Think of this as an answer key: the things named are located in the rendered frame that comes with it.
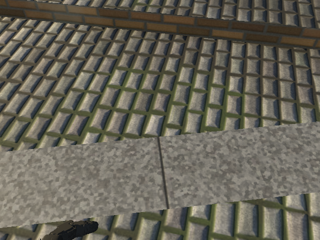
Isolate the left robot hand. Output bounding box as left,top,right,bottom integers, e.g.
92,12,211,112
40,220,99,240

